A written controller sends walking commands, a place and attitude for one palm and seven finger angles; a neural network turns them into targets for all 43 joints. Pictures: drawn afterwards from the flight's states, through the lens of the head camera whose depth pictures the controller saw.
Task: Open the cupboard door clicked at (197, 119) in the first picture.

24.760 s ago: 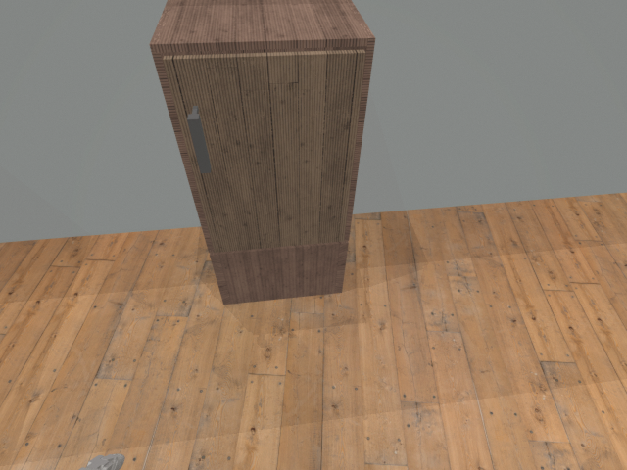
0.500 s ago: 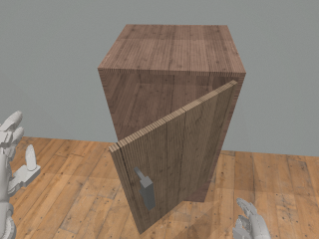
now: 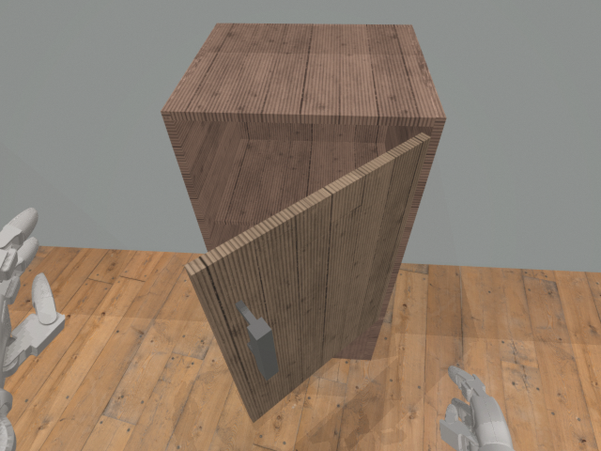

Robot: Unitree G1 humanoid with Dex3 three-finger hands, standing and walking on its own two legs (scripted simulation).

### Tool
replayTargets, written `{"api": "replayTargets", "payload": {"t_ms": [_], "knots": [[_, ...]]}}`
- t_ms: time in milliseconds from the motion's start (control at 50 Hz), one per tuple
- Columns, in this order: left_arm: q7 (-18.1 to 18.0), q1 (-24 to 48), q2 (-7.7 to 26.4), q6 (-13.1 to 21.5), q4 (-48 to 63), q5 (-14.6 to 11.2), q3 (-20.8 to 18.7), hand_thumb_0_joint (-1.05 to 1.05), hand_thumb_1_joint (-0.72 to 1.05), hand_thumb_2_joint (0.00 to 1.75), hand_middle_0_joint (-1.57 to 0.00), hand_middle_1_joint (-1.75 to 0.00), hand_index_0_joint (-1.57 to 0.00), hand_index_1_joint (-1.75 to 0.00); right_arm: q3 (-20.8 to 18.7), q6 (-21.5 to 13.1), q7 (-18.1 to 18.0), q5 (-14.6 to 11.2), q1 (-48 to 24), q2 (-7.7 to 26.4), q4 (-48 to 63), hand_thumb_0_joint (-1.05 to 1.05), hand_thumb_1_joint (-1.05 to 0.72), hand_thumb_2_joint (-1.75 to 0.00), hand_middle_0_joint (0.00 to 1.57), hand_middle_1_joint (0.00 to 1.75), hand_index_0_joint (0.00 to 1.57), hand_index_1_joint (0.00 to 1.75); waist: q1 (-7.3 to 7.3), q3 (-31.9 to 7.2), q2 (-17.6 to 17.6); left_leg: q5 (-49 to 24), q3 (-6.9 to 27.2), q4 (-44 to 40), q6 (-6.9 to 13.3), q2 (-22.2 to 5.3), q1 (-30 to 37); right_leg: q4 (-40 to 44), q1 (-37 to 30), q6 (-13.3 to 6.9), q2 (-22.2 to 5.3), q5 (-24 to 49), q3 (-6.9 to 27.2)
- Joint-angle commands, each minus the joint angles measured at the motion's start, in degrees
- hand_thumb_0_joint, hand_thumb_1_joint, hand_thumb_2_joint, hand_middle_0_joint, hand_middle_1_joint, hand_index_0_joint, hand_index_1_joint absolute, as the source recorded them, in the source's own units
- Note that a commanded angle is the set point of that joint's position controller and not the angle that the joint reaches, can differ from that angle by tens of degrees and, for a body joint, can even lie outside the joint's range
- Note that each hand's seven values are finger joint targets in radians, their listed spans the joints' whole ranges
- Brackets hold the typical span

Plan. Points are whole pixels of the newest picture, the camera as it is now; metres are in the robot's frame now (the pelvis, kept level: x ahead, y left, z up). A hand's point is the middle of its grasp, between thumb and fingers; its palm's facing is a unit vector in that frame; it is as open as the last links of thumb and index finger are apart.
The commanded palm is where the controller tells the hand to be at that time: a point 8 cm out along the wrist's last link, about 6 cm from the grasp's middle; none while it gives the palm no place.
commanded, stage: step back with the hand held close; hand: left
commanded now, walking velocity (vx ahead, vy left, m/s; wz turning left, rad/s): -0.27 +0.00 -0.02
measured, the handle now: (256, 340) +0.27 +0.09 -0.02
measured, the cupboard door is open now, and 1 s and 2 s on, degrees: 42 42 42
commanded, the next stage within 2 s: stop stepping back and stand still in 0.94 s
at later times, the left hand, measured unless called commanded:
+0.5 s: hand out of the picture +0.11 +0.29 +0.15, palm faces +0.42 -0.76 -0.50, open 7.4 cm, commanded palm +0.05 +0.33 +0.17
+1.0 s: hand out of the picture +0.03 +0.29 +0.17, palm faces +0.42 -0.81 -0.40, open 7.4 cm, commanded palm -0.04 +0.33 +0.17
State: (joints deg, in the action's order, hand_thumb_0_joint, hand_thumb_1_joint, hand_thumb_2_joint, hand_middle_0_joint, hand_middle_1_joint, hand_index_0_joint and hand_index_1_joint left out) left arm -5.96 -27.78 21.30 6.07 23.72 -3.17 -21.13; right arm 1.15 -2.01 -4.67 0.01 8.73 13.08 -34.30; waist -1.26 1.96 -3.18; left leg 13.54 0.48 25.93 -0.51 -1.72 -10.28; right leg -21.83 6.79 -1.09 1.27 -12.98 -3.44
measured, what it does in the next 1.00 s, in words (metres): walks backwards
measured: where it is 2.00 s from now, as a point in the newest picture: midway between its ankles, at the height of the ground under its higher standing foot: outside the picture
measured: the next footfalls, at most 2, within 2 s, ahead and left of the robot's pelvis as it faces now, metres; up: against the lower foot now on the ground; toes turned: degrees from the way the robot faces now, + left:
right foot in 1.10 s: -0.30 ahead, -0.08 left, +0.00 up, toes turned -3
left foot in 1.26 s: -0.12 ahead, +0.11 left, +0.00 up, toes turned -1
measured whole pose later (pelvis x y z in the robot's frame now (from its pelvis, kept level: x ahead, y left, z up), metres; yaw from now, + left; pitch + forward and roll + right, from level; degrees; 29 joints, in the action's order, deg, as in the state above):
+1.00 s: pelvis -0.18 +0.04 +0.00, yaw +0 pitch +4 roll -5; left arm -10.1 -30.0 24.8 11.7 36.5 -2.8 -25.1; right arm 1.5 -7.2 -2.3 1.6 8.8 6.8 -36.5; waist -0.3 -0.5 1.2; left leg -2.9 -0.8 19.6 2.2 -3.6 -27.3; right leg -44.3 12.3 -0.2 3.7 -30.2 -0.3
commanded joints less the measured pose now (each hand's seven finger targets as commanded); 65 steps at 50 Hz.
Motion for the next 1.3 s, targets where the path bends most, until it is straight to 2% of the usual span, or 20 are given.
{"api": "replayTargets", "payload": {"t_ms": [0, 120, 220, 440, 500, 560, 600, 640, 680, 700, 780, 920, 1020, 1040, 1080, 1100, 1140, 1180, 1220, 1280], "knots": [[-1.49, -2.45, 11.87, 4.06, 14.69, -0.2, -8.21, 0.0, 0.9, 0.9, -0.2, -0.3, -0.2, -0.3, -3.42, -1.22, -0.55, 0.09, -5.37, 6.34, 10.18, 0.0, -0.9, -0.9, 0.2, 0.3, 0.2, 0.3, 0.49, -9.51, 0.72, -19.79, -0.16, -0.38, 2.02, -0.72, 3.33, 1.37, 0.97, 1.18, -5.57, 20.93, 3.51], [-2.63, -4.57, 14.48, 4.43, 18.14, -0.55, -11.0, 0.0, 0.9, 0.9, -0.2, -0.3, -0.2, -0.3, -4.23, -0.04, -1.17, -0.47, -5.35, 6.33, 11.26, 0.0, -0.9, -0.9, 0.2, 0.3, 0.2, 0.3, 0.53, -12.87, 1.38, -22.73, 0.57, 0.07, 1.82, -1.78, 0.84, -2.37, -0.8, 1.29, -5.37, 24.78, 3.5], [-3.18, -5.04, 13.33, 4.56, 16.86, -0.34, -10.19, 0.0, 0.9, 0.9, -0.2, -0.3, -0.2, -0.3, -4.44, -0.19, -1.39, -0.53, -5.55, 6.89, 11.64, 0.0, -0.9, -0.9, 0.2, 0.3, 0.2, 0.3, 0.6, -9.45, -0.77, -15.16, 2.33, -2.47, 2.24, -2.72, -4.6, -2.9, 0.85, 1.45, -4.18, 15.88, 3.85], [-3.58, -1.66, 12.11, 7.76, 17.88, 2.58, -11.05, 0.0, 0.9, 0.9, -0.2, -0.3, -0.2, -0.3, -4.44, -3.1, -1.08, 0.14, -4.11, 7.71, 12.41, 0.0, -0.9, -0.9, 0.2, 0.3, 0.2, 0.3, 0.93, -3.1, -4.13, 24.17, 8.26, -9.84, 6.01, -6.24, -31.05, -10.44, -6.76, 1.86, -1.26, -4.33, 5.99], [-3.74, -0.91, 12.67, 8.5, 18.57, 2.7, -11.28, 0.0, 0.9, 0.9, -0.2, -0.3, -0.2, -0.3, -4.79, -3.72, -0.74, 0.28, -2.88, 7.42, 12.12, 0.0, -0.9, -0.9, 0.2, 0.3, 0.2, 0.3, 1.28, -2.39, 0.3, 23.36, 5.73, -1.15, 4.4, -2.65, -25.88, -2.8, 3.64, -0.28, -3.84, -15.65, 11.21], [-4.91, -1.28, 13.29, 8.69, 19.26, 1.4, -10.27, 0.0, 0.9, 0.9, -0.2, -0.3, -0.2, -0.3, -4.63, -3.57, -0.29, 0.17, -1.47, 5.55, 9.03, 0.0, -0.9, -0.9, 0.2, 0.3, 0.2, 0.3, 1.88, -5.17, 12.25, 7.92, -0.38, 23.24, 0.2, 2.73, -4.06, 9.08, 26.11, -6.55, -15.64, -19.5, 19.96], [-5.46, 0.57, 13.25, 8.41, 19.58, 1.47, -9.92, 0.0, 0.9, 0.9, -0.2, -0.3, -0.2, -0.3, -4.13, -3.41, -0.3, 0.44, -1.77, 5.39, 8.38, 0.0, -0.9, -0.9, 0.2, 0.3, 0.2, 0.3, 2.15, -5.67, 12.35, 8.5, -0.42, 22.22, 0.58, 1.54, -0.45, 7.93, 28.71, -5.74, -15.75, -16.97, 15.54], [-5.73, 1.7, 13.14, 8.15, 20.14, 1.27, -9.65, 0.0, 0.9, 0.9, -0.2, -0.3, -0.2, -0.3, -3.9, -3.21, -1.08, 0.22, -2.28, 6.16, 8.34, 0.0, -0.9, -0.9, 0.2, 0.3, 0.2, 0.3, 2.53, -2.26, 5.77, 10.31, 2.57, 7.18, 1.19, -0.34, -1.41, 1.21, 28.98, -2.08, -9.66, -18.53, 9.82], [-5.85, 2.93, 13.22, 9.35, 22.06, 1.99, -11.36, 0.0, 0.9, 0.9, -0.2, -0.3, -0.2, -0.3, -3.88, -4.62, -1.8, 0.63, -3.99, 7.91, 9.57, 0.0, -0.9, -0.9, 0.2, 0.3, 0.2, 0.3, 1.67, -1.11, -13.67, 21.94, 21.79, -14.97, 7.63, -14.38, -22.46, -24.72, 12.7, 2.31, 1.09, -9.67, 3.7], [-5.92, 3.94, 14.04, 9.69, 21.59, 2.58, -12.74, 0.0, 0.9, 0.9, -0.2, -0.3, -0.2, -0.3, -4.17, -5.51, -1.65, 1.33, -3.04, 6.03, 8.71, 0.0, -0.9, -0.9, 0.2, 0.3, 0.2, 0.3, 2.05, -4.21, -15.75, 25.05, 26.8, -19.88, 10.5, -18.85, -27.27, -40.51, 7.88, 2.21, 3.06, -11.5, 5.72], [-5.65, 2.51, 13.11, 9.79, 22.24, 2.16, -12.35, 0.0, 0.9, 0.9, -0.2, -0.3, -0.2, -0.3, -5.8, -7.25, 0.26, 1.26, -3.3, 5.72, 6.87, 0.0, -0.9, -0.9, 0.2, 0.3, 0.2, 0.3, 1.49, -7.32, -4.32, 11.31, 18.01, -12.36, 10.57, -16.02, -14.59, -46.67, 15.85, 1.97, 1.87, -13.09, 8.1], [-4.75, -1.94, 11.16, 8.55, 24.02, 0.47, -8.63, 0.0, 0.9, 0.9, -0.2, -0.3, -0.2, -0.3, -4.46, -8.05, 1.48, 1.68, -1.68, 5.37, 4.21, 0.0, -0.9, -0.9, 0.2, 0.3, 0.2, 0.3, 1.94, -12.74, -13.01, 5.29, 11.01, -17.85, 4.72, -10.46, 2.07, -21.75, 12.61, 1.02, 4.25, -18.32, 0.35], [-3.18, -4.78, 16.34, 9.84, 24.01, -1.1, -13.17, 0.0, 0.9, 0.9, -0.2, -0.3, -0.2, -0.3, -4.14, -5.7, 2.18, 2.29, -1.71, 4.61, 4.68, 0.0, -0.9, -0.9, 0.2, 0.3, 0.2, 0.3, 0.69, -17.81, -10.87, -14.6, 3.69, -10.71, -0.64, -8.03, 6.71, 5.08, 3.73, -1.87, 2.56, -7.37, -0.25], [-2.63, -5.36, 16.51, 10.18, 23.85, -1.67, -13.22, 0.0, 0.9, 0.9, -0.2, -0.3, -0.2, -0.3, -3.71, -5.09, 2.3, 1.71, -2.08, 4.0, 5.43, 0.0, -0.9, -0.9, 0.2, 0.3, 0.2, 0.3, 0.88, -16.35, -6.42, -12.48, 0.47, -5.26, -0.9, -5.09, 8.4, 9.53, 5.5, -2.54, -0.43, -2.35, 2.05], [-2.91, -6.9, 20.37, 10.47, 23.49, -2.2, -16.65, 0.0, 0.9, 0.9, -0.2, -0.3, -0.2, -0.3, -2.76, -4.03, 1.77, 0.9, -4.95, 3.66, 6.77, 0.0, -0.9, -0.9, 0.2, 0.3, 0.2, 0.3, 0.75, -10.85, 8.45, -0.36, -3.89, 14.3, -1.59, 0.96, 3.17, 12.71, 16.73, -4.65, -13.93, 3.26, 11.07], [-3.23, -6.41, 21.08, 10.24, 22.67, -2.59, -18.06, 0.0, 0.9, 0.9, -0.2, -0.3, -0.2, -0.3, -2.8, -4.34, 1.6, 0.75, -5.76, 4.03, 7.06, 0.0, -0.9, -0.9, 0.2, 0.3, 0.2, 0.3, -0.05, -9.54, 9.56, 4.02, -2.02, 23.67, -1.47, 1.22, -2.54, 11.58, 18.46, -6.72, -18.08, 3.22, 12.6], [-3.0, -7.53, 18.36, 8.62, 21.15, -1.91, -16.36, 0.0, 0.9, 0.9, -0.2, -0.3, -0.2, -0.3, -2.94, -4.65, 1.1, -0.62, -4.69, 4.43, 7.42, 0.0, -0.9, -0.9, 0.2, 0.3, 0.2, 0.3, 0.58, -8.88, 12.88, 4.31, 0.06, 26.97, -0.36, 1.55, -14.73, 2.38, 6.21, -6.72, -14.99, 22.88, 8.39], [-3.24, -8.84, 16.03, 7.16, 17.86, -1.46, -15.44, 0.0, 0.9, 0.9, -0.2, -0.3, -0.2, -0.3, -1.97, -4.59, 0.44, -0.68, -5.25, 3.46, 7.78, 0.0, -0.9, -0.9, 0.2, 0.3, 0.2, 0.3, 1.44, -7.89, 8.29, -1.73, -2.73, 13.91, 0.7, 0.65, -13.32, -1.83, 1.12, -4.96, -12.88, 29.73, 6.42], [-3.34, -3.82, 13.87, 6.63, 15.95, -1.58, -12.35, 0.0, 0.9, 0.9, -0.2, -0.3, -0.2, -0.3, -2.6, -5.77, -0.51, -0.71, -3.7, 5.65, 5.92, 0.0, -0.9, -0.9, 0.2, 0.3, 0.2, 0.3, 3.12, -6.44, 3.2, -10.41, -3.24, 3.29, 1.82, 1.55, 0.32, -5.94, 7.68, -1.16, -10.02, 24.08, 2.97], [-3.76, 2.02, 13.21, 7.18, 12.19, -0.69, -9.59, 0.0, 0.9, 0.9, -0.2, -0.3, -0.2, -0.3, -3.53, -7.33, -0.92, -1.08, 0.21, 8.09, 5.32, 0.0, -0.9, -0.9, 0.2, 0.3, 0.2, 0.3, 2.52, -7.2, -1.98, -25.92, 8.79, -0.55, 6.76, -7.27, 7.35, -14.59, 12.2, 3.81, -2.58, 5.18, 2.88]]}}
